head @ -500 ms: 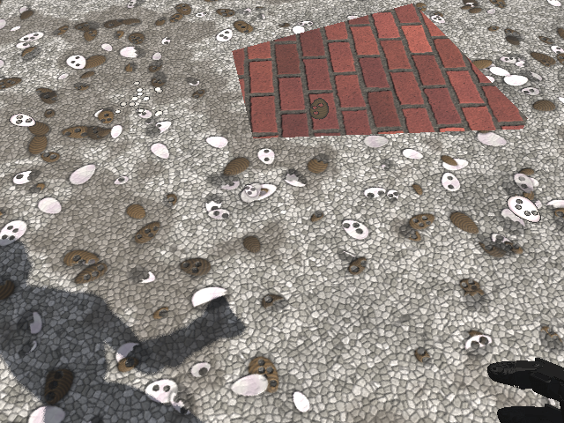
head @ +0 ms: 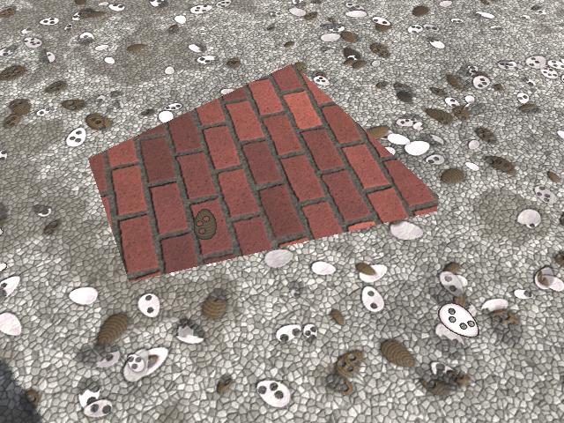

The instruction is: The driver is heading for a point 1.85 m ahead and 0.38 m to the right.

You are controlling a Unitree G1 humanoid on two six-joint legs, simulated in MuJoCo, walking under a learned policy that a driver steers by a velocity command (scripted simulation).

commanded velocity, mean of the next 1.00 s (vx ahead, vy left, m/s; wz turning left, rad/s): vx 1.00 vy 0.00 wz -0.51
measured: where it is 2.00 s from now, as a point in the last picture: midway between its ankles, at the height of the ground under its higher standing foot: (418, 74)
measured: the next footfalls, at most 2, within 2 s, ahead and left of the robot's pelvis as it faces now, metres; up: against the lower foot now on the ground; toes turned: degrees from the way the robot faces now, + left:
left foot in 0.34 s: +0.57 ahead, +0.13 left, +0.00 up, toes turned -22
right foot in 0.76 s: +0.81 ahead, -0.27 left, +0.00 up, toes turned -37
